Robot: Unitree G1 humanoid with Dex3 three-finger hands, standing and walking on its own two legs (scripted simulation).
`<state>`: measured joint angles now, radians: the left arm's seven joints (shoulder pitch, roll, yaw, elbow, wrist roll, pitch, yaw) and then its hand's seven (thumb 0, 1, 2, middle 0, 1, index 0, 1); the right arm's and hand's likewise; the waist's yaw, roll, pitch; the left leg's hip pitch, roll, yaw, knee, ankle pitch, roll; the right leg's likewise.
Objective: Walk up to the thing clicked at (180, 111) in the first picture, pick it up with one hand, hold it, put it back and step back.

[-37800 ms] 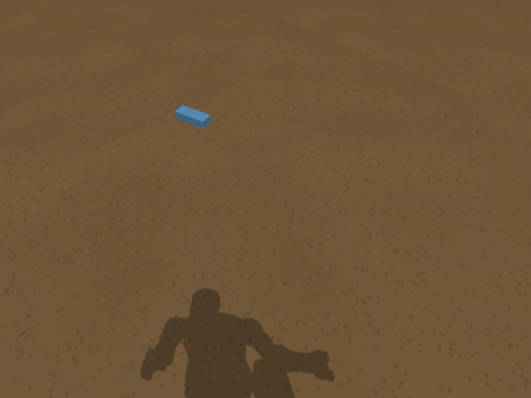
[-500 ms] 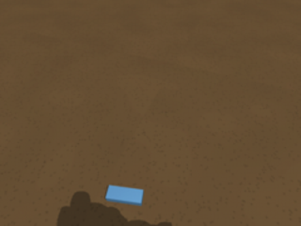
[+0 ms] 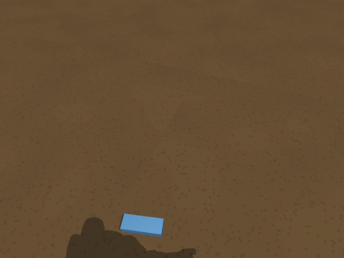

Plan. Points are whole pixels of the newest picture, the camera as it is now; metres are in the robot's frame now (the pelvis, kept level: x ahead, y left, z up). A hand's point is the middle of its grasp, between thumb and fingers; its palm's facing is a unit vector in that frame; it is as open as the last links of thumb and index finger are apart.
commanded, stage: stand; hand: left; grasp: from above
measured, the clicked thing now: (142, 225) +0.42 +0.20 -0.76
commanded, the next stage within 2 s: step back in 0.82 s
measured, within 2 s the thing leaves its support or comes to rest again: neither
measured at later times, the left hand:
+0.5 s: hand out of the picture +0.07 +0.24 -0.16, palm faces +0.00 -0.94 -0.34, open 7.4 cm
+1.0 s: hand out of the picture +0.07 +0.27 -0.17, palm faces +0.00 -0.93 -0.37, open 7.4 cm
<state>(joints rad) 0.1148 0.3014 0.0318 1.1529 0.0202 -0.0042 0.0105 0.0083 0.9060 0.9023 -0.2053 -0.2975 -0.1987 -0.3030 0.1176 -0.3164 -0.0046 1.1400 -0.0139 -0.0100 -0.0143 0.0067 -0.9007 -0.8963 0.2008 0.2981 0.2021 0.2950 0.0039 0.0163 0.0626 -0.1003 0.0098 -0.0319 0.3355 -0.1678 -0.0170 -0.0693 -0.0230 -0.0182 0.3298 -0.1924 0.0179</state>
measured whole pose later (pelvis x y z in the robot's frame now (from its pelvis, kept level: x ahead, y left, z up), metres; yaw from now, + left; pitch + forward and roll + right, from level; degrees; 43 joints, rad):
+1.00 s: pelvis -0.02 +0.01 -0.01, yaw +1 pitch -2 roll -1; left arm 0.07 0.35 0.06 1.04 0.01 0.02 0.01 0.01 0.90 0.90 -0.21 -0.30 -0.20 -0.30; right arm 0.07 -0.39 -0.04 1.04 0.01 0.03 0.01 0.01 -0.90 -0.90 0.20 0.30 0.20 0.29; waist -0.02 0.02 0.16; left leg -0.29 0.00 -0.05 0.61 -0.27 0.02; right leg -0.21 -0.02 -0.03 0.48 -0.23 0.01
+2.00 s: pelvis -0.24 +0.04 -0.03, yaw +0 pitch -3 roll +2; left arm 0.09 0.38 0.07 0.77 0.02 0.06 0.01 0.01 0.90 0.90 -0.21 -0.30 -0.20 -0.30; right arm 0.16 -0.37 -0.04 0.90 -0.02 0.03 -0.02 0.01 -0.90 -0.90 0.20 0.30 0.20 0.29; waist 0.01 -0.07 0.22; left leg -0.23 -0.06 -0.02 0.64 -0.34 0.01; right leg -0.42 -0.06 0.02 0.70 -0.23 -0.01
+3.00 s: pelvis -0.57 +0.01 -0.02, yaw -3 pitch -2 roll +0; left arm 0.18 0.40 0.07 0.85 0.02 0.05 0.01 0.01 0.91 0.90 -0.21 -0.30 -0.20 -0.30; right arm 0.10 -0.37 -0.04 0.83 -0.03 0.03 -0.01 0.01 -0.90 -0.90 0.20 0.30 0.21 0.30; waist 0.02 -0.03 0.15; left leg -0.37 0.04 0.00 0.57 -0.16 0.01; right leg -0.30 0.04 0.10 0.93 -0.51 0.02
